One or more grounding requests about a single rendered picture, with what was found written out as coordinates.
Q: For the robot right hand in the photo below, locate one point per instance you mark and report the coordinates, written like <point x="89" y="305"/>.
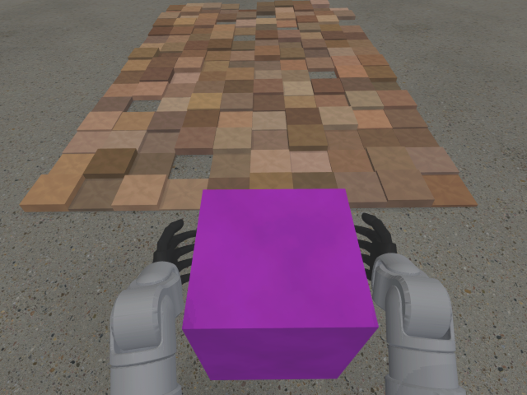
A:
<point x="380" y="238"/>

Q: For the robot right forearm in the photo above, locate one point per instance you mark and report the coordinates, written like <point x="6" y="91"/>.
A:
<point x="419" y="329"/>

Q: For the robot left forearm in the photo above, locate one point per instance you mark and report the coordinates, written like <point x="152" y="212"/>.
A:
<point x="142" y="333"/>

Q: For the robot left hand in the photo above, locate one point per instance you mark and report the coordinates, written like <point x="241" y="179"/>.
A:
<point x="167" y="243"/>

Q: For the carton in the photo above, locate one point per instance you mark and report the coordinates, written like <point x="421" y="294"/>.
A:
<point x="277" y="287"/>

